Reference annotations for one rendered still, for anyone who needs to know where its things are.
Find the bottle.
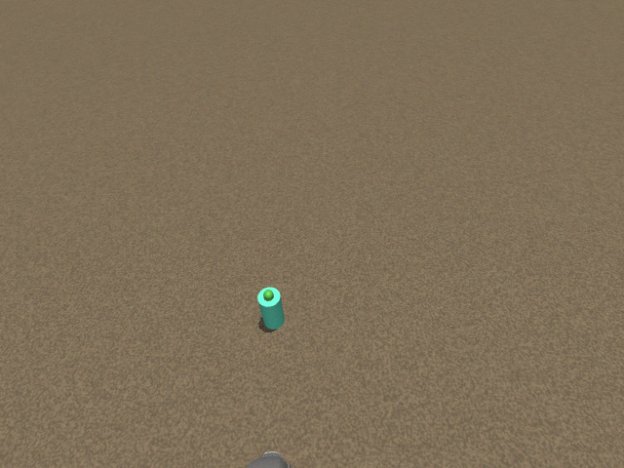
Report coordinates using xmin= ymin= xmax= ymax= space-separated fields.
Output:
xmin=257 ymin=287 xmax=285 ymax=330

